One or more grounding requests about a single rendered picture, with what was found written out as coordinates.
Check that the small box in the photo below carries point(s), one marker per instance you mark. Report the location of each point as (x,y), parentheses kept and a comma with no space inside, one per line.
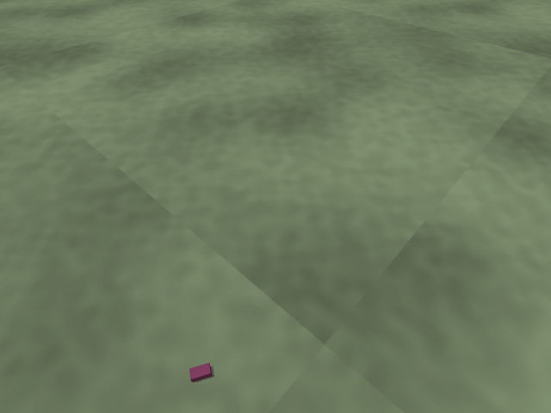
(200,372)

